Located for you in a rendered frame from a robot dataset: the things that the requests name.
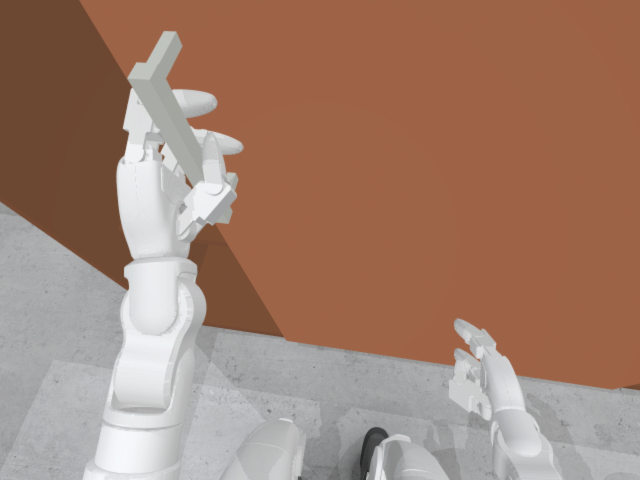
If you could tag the handle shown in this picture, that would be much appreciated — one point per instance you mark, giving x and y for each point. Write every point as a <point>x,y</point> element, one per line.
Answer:
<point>149,82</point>

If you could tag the wardrobe door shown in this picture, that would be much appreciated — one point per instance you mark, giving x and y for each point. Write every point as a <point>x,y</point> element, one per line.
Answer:
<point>407,163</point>

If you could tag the robot right foot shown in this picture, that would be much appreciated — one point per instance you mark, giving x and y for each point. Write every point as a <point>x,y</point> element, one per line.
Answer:
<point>372,439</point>

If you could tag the robot right hand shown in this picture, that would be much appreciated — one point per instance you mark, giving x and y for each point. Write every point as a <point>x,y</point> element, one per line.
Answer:
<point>492,385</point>

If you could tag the right robot forearm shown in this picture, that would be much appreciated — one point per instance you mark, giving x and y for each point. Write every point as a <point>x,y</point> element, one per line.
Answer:
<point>520,451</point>

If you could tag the left robot forearm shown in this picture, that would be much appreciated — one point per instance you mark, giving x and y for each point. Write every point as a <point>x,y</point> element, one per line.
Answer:
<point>151,382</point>

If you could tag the robot left hand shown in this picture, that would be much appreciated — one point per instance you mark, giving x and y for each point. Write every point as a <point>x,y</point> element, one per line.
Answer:
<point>150,192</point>

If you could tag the robot left thigh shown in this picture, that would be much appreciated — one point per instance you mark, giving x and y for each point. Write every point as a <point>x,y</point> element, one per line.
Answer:
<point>274,450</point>

